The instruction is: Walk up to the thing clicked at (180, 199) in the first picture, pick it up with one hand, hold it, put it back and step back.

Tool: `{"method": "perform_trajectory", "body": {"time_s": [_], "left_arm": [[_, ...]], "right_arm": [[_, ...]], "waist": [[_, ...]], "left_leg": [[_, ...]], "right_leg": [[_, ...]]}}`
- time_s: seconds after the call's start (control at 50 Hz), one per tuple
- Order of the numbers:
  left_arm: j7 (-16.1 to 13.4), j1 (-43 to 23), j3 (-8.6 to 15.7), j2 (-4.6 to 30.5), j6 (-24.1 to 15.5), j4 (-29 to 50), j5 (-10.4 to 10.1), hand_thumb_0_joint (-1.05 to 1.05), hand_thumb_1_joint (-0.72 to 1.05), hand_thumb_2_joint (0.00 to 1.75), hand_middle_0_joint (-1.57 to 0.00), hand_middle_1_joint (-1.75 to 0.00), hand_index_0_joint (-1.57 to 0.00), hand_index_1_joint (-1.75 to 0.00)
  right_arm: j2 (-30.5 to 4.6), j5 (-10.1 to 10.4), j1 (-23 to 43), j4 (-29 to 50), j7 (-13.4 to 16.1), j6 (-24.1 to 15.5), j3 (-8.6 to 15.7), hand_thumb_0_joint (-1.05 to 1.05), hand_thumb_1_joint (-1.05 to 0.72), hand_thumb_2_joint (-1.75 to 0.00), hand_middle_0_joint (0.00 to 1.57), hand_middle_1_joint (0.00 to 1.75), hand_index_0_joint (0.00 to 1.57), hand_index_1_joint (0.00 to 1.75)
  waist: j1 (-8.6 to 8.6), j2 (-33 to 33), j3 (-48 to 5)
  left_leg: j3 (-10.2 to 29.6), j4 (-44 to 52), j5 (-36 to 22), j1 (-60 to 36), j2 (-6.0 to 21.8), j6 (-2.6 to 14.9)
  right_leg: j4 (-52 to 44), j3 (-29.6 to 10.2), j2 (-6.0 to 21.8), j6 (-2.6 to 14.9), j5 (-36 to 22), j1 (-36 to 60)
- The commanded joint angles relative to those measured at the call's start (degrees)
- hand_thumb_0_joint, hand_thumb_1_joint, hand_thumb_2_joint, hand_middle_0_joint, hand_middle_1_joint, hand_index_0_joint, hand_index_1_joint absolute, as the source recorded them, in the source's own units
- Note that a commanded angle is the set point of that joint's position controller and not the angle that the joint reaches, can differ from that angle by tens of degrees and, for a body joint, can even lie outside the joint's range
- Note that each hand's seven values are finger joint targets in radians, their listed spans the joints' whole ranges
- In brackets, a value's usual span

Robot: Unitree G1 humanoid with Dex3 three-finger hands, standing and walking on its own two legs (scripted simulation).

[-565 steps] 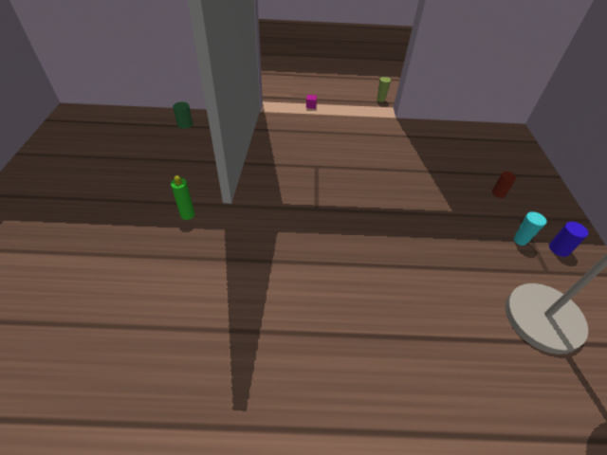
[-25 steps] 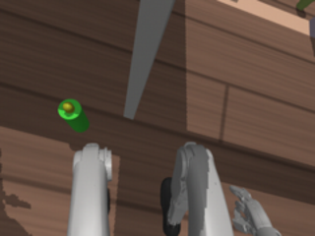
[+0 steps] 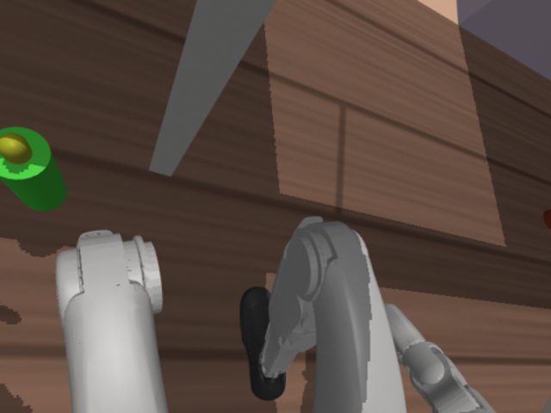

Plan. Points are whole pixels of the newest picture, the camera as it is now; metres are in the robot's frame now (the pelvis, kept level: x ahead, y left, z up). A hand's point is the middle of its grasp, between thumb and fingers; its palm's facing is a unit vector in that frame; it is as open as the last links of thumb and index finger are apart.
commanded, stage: close in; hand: left
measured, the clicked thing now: (31, 172) +0.42 +0.27 -0.19
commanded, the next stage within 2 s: rest palm in 0.76 s
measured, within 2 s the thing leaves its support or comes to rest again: leaves its support in 1.98 s
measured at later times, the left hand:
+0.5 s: hand (13, 188) +0.39 +0.27 -0.15, palm faces +0.21 -0.98 +0.04, open 17.7 cm
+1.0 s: hand (29, 181) +0.40 +0.26 -0.17, palm faces +0.25 -0.97 +0.03, open 17.4 cm
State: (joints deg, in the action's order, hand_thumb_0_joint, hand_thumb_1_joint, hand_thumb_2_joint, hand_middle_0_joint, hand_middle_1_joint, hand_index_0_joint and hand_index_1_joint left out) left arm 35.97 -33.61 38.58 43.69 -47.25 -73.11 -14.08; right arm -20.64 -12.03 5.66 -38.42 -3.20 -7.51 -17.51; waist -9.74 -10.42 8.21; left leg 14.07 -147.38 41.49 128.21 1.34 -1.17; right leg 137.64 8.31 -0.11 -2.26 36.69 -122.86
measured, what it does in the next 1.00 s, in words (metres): stands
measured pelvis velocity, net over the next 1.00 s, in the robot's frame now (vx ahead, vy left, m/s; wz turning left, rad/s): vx -0.02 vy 0.01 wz -0.06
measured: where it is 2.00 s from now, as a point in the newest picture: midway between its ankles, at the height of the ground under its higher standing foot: (196, 384)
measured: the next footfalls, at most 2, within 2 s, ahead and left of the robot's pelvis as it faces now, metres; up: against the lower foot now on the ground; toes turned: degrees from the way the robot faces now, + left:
none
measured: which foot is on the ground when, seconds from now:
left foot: down 0.00-1.00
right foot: down 0.00-1.00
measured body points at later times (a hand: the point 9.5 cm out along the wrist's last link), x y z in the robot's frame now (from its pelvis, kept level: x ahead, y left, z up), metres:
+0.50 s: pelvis -0.02 +0.01 -0.02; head +0.19 +0.16 +0.35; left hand +0.37 +0.33 -0.15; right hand +0.15 -0.25 -0.06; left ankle +0.08 +0.13 -0.27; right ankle +0.12 -0.13 -0.27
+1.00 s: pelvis -0.02 +0.01 -0.02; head +0.20 +0.18 +0.34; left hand +0.38 +0.31 -0.17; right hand +0.15 -0.24 -0.05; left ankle +0.08 +0.13 -0.27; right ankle +0.12 -0.13 -0.27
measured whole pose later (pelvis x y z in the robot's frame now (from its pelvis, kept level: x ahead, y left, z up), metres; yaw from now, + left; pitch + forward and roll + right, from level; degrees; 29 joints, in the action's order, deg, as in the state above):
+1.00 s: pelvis -0.02 +0.01 -0.02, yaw -3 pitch +12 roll -16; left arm 6.4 -33.5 28.0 41.7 -62.8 -79.3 -7.3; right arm -21.5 -19.3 8.7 -33.5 -8.8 -1.3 -25.8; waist -13.5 -13.9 14.4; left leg 20.1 -152.3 39.9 126.8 0.6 -0.9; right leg 137.9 12.6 -2.0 -3.9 33.2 -119.1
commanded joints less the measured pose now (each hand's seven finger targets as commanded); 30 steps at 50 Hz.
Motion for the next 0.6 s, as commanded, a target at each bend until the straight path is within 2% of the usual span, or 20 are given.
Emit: {"method": "perform_trajectory", "body": {"time_s": [0.0, 0.02, 0.04, 0.06, 0.08, 0.12, 0.16, 0.18, 0.2, 0.22, 0.24, 0.28, 0.32, 0.34, 0.4, 0.44, 0.52, 0.54, 0.56, 0.58], "left_arm": [[-5.1, -10.1, 0.9, 13.6, -7.4, 8.1, -0.9, 0.00, -0.61, 0.00, -0.07, -0.08, -0.07, -0.09], [-6.6, -9.7, 0.9, 13.3, -8.1, 7.2, -0.5, 0.00, -0.61, 0.01, -0.07, -0.09, -0.06, -0.09], [-8.1, -9.3, 0.2, 11.7, -8.7, 6.4, -0.1, 0.00, -0.61, 0.02, -0.07, -0.09, -0.06, -0.09], [-9.5, -8.8, 0.4, 11.0, -9.5, 6.9, 0.2, 0.00, -0.61, 0.02, -0.07, -0.09, -0.06, -0.09], [-10.9, -10.0, 1.3, 12.7, -10.6, 8.8, 0.6, 0.00, -0.61, 0.02, -0.07, -0.09, -0.06, -0.09], [-13.3, -8.6, 0.8, 12.3, -11.6, 7.8, 2.0, 0.00, -0.61, 0.02, -0.07, -0.08, -0.07, -0.08], [-15.1, -9.2, -1.6, 9.8, -12.4, 7.4, 2.9, 0.00, -0.61, 0.02, -0.07, -0.08, -0.06, -0.08], [-15.8, -8.3, -1.7, 9.3, -12.8, 7.2, 3.1, 0.00, -0.61, 0.02, -0.07, -0.07, -0.06, -0.07], [-16.3, -7.5, -2.5, 8.9, -13.0, 6.8, 3.3, 0.00, -0.61, 0.02, -0.06, -0.08, -0.06, -0.07], [-16.6, -9.0, -3.4, 8.5, -13.5, 7.5, 3.5, 0.00, -0.61, 0.00, -0.06, -0.07, -0.06, -0.06], [-16.9, -8.0, -4.8, 7.1, -13.4, 6.5, 3.7, 0.00, -0.61, 0.00, -0.07, -0.07, -0.07, -0.07], [-17.5, -8.5, -5.7, 7.0, -13.8, 6.9, 3.5, 0.00, -0.61, 0.00, -0.06, -0.07, -0.07, -0.07], [-18.4, -9.4, -7.3, 6.0, -14.0, 5.7, 3.5, 0.00, -0.61, 0.01, -0.06, -0.07, -0.07, -0.06], [-18.9, -9.5, -6.6, 6.5, -14.4, 6.4, 3.2, 0.00, -0.61, 0.00, -0.06, -0.07, -0.07, -0.07], [-20.3, -11.2, -8.0, 6.3, -15.2, 5.6, 3.6, 0.00, -0.61, 0.01, -0.06, -0.07, -0.06, -0.06], [-21.5, -10.8, -7.7, 6.8, -15.8, 4.5, 3.8, 0.00, -0.61, 0.02, -0.06, -0.07, -0.07, -0.07], [-23.5, -10.3, -6.9, 8.0, -17.2, 3.8, 4.9, 0.00, -0.61, 0.04, -0.06, -0.08, -0.07, -0.07], [-23.8, -10.7, -7.9, 7.2, -17.5, 3.2, 5.2, 0.00, -0.61, 0.05, -0.06, -0.07, -0.06, -0.07], [-24.1, -10.9, -7.8, 6.8, -17.7, 3.3, 5.2, 0.00, -0.60, 0.06, -0.06, -0.08, -0.06, -0.07], [-24.3, -10.7, -7.8, 7.3, -18.0, 3.6, 5.4, 0.00, -0.61, 0.06, -0.06, -0.08, -0.06, -0.07]], "right_arm": [[-18.4, -1.0, -3.9, 2.2, 0.5, 0.3, 4.7, 0.00, -0.95, -0.91, 0.20, 0.30, 0.20, 0.30], [-18.3, -1.4, -3.3, 2.5, 0.2, 0.6, 4.2, 0.00, -0.95, -0.91, 0.20, 0.30, 0.20, 0.30], [-18.3, -1.6, -2.7, 3.1, -0.1, 1.0, 3.9, 0.00, -0.95, -0.91, 0.20, 0.30, 0.20, 0.30], [-18.4, -2.0, -2.7, 3.1, -0.5, 1.2, 3.8, 0.00, -0.95, -0.91, 0.20, 0.30, 0.20, 0.30], [-18.6, -2.4, -2.6, 2.9, -0.7, 1.6, 3.7, 0.00, -0.95, -0.91, 0.20, 0.30, 0.20, 0.30], [-18.3, -3.2, -2.2, 3.1, -1.2, 2.2, 3.3, 0.00, -0.94, -0.91, 0.20, 0.30, 0.20, 0.30], [-18.3, -3.6, -1.7, 3.6, -1.7, 2.7, 3.2, 0.00, -0.94, -0.91, 0.20, 0.30, 0.20, 0.30], [-18.4, -4.0, -1.9, 3.6, -1.9, 2.9, 3.1, 0.00, -0.95, -0.91, 0.20, 0.30, 0.20, 0.30], [-18.4, -4.2, -1.7, 3.8, -2.1, 3.1, 3.0, 0.00, -0.94, -0.91, 0.20, 0.30, 0.20, 0.30], [-18.9, -4.2, -1.2, 4.2, -2.2, 3.3, 2.9, 0.00, -0.95, -0.91, 0.20, 0.30, 0.20, 0.30], [-18.7, -4.4, -1.4, 4.0, -2.3, 3.6, 2.8, 0.00, -0.95, -0.91, 0.20, 0.30, 0.20, 0.30], [-19.0, -4.3, -0.8, 4.5, -2.5, 3.9, 2.7, 0.00, -0.94, -0.91, 0.20, 0.30, 0.20, 0.30], [-18.8, -4.4, -0.7, 4.4, -2.8, 4.1, 2.1, 0.00, -0.94, -0.91, 0.20, 0.30, 0.20, 0.30], [-19.3, -4.4, -0.5, 4.8, -2.8, 4.1, 2.1, 0.00, -0.94, -0.91, 0.20, 0.30, 0.20, 0.30], [-19.4, -4.4, 0.6, 5.0, -3.0, 4.3, 1.6, 0.00, -0.93, -0.90, 0.20, 0.30, 0.20, 0.30], [-19.2, -4.8, 0.5, 5.1, -3.2, 4.5, 1.2, 0.00, -0.93, -0.90, 0.20, 0.30, 0.20, 0.30], [-19.8, -5.5, 0.8, 6.0, -3.5, 5.0, 0.7, 0.00, -0.93, -0.90, 0.20, 0.30, 0.20, 0.30], [-19.8, -5.6, 1.0, 6.0, -3.5, 5.2, 0.5, 0.00, -0.93, -0.90, 0.20, 0.30, 0.20, 0.30], [-20.1, -5.8, 1.0, 6.3, -3.6, 5.2, 0.5, 0.00, -0.92, -0.90, 0.20, 0.30, 0.20, 0.30], [-20.3, -5.9, 1.4, 6.6, -3.6, 5.3, 0.4, 0.00, -0.92, -0.90, 0.20, 0.30, 0.20, 0.30]], "waist": [[-1.57, 26.9, -36.6], [-1.21, 26.6, -35.7], [-1.91, 25.9, -34.5], [-1.49, 26.4, -34.9], [-1.29, 27.5, -35.1], [-1.61, 27.5, -33.9], [-3.01, 26.5, -32.3], [-3.21, 26.4, -32.0], [-3.32, 25.8, -32.0], [-4.40, 25.8, -31.2], [-4.23, 25.6, -31.3], [-4.50, 25.1, -30.1], [-5.34, 24.6, -28.8], [-5.25, 23.8, -28.9], [-5.81, 23.8, -26.1], [-5.80, 23.1, -25.9], [-5.84, 24.2, -26.5], [-6.38, 24.1, -25.9], [-6.82, 24.7, -26.1], [-6.52, 25.4, -25.7]], "left_leg": [[-4.5, 16.9, -11.7, -27.6, 1.8, -0.18], [-4.5, 16.7, -11.7, -26.7, 1.8, -0.22], [-4.1, 16.8, -11.1, -25.9, 1.8, -0.19], [-3.9, 16.9, -11.7, -26.8, 1.9, -0.45], [-3.9, 16.8, -12.0, -26.8, 1.8, -0.55], [-4.0, 16.3, -11.7, -25.2, 1.9, -0.40], [-3.9, 15.9, -9.4, -23.5, 1.9, -0.15], [-3.8, 15.8, -9.6, -23.3, 1.9, -0.17], [-3.8, 15.6, -9.4, -22.9, 1.9, -0.09], [-3.2, 15.9, -8.8, -22.8, 1.9, -0.14], [-3.3, 15.7, -9.0, -23.2, 1.9, -0.15], [-3.1, 15.8, -6.7, -21.8, 1.8, 0.03], [-2.9, 15.7, -4.5, -20.8, 1.7, 0.22], [-2.6, 15.6, -4.2, -20.4, 1.6, 0.21], [-1.9, 16.3, -1.5, -19.8, 1.7, 0.20], [-2.1, 15.6, -1.0, -18.9, 1.6, 0.43], [-1.4, 16.0, -3.4, -20.8, 1.8, -0.06], [-1.2, 15.9, -3.3, -20.7, 1.8, -0.12], [-0.8, 16.3, -3.9, -21.7, 1.9, -0.37], [-0.7, 16.5, -3.7, -21.9, 2.0, -0.47]], "right_leg": [[-9.5, 5.5, -2.2, 3.48, -9.4, 16.1], [-9.3, 5.7, -2.3, 3.42, -9.3, 16.6], [-9.2, 6.1, -2.3, 3.26, -9.0, 16.5], [-8.8, 6.3, -2.4, 3.28, -9.5, 16.6], [-8.6, 6.4, -2.5, 3.27, -10.0, 17.1], [-8.5, 6.4, -2.6, 3.24, -10.2, 17.8], [-9.1, 6.7, -2.8, 3.05, -9.0, 17.4], [-9.0, 6.9, -2.9, 2.99, -9.5, 18.0], [-9.1, 7.0, -3.0, 2.97, -9.5, 18.0], [-8.9, 7.5, -2.9, 2.98, -9.1, 17.3], [-9.0, 7.5, -3.0, 2.97, -9.4, 17.4], [-9.3, 7.8, -3.2, 2.99, -7.9, 16.6], [-9.6, 8.2, -3.3, 2.91, -6.5, 16.5], [-9.4, 8.4, -3.4, 2.84, -6.5, 16.5], [-9.4, 8.8, -3.3, 2.82, -4.6, 14.7], [-9.7, 8.7, -3.5, 2.73, -4.3, 15.7], [-8.9, 9.0, -3.5, 2.78, -6.4, 16.5], [-8.9, 9.1, -3.5, 2.71, -6.4, 16.3], [-8.6, 9.3, -3.4, 2.74, -7.0, 16.1], [-8.5, 9.3, -3.4, 2.79, -7.0, 15.9]]}}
